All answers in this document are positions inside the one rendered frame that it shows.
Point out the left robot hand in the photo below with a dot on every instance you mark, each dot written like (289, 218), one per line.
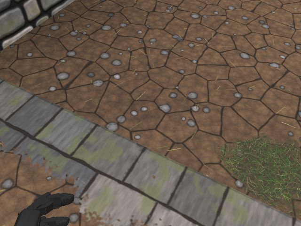
(34, 214)

